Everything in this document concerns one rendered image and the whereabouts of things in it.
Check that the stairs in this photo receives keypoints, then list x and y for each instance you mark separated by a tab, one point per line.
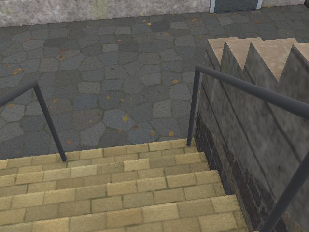
163	186

